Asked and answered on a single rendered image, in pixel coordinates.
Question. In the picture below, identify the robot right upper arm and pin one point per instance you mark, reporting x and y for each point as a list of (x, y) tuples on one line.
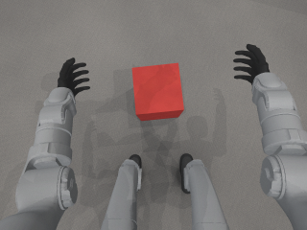
[(284, 177)]

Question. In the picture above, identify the robot right hand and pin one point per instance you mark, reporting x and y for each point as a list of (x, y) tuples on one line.
[(257, 62)]

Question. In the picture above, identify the robot right forearm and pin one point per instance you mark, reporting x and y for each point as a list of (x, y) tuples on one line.
[(279, 119)]

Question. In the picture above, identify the robot left upper arm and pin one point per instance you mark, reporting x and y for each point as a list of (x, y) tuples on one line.
[(43, 196)]

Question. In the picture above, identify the robot right shin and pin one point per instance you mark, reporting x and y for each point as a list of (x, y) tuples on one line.
[(195, 162)]

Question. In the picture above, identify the left robot foot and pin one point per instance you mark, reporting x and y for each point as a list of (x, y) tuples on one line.
[(137, 159)]

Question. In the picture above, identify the carton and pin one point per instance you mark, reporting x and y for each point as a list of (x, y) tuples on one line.
[(157, 92)]

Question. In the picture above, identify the robot left forearm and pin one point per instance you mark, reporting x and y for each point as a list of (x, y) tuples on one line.
[(53, 133)]

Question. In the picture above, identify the robot left hand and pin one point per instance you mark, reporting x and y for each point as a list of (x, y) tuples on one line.
[(67, 77)]

